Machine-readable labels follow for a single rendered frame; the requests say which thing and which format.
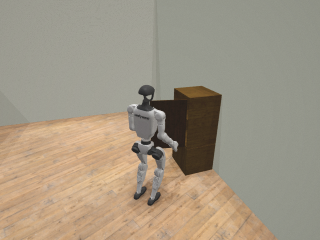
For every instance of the robot left upper arm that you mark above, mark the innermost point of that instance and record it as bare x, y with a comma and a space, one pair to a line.
130, 110

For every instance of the right robot hand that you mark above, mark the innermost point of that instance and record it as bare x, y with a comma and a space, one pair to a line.
175, 146

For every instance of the robot right forearm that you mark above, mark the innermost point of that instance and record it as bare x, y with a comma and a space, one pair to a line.
168, 140

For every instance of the left robot shin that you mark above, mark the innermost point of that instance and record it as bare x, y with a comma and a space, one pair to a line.
140, 179

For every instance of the left robot foot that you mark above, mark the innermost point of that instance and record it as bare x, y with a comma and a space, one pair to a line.
137, 195

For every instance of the cupboard door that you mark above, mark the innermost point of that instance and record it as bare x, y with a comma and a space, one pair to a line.
175, 121

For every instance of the robot right upper arm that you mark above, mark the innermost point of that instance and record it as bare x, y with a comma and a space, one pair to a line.
160, 116

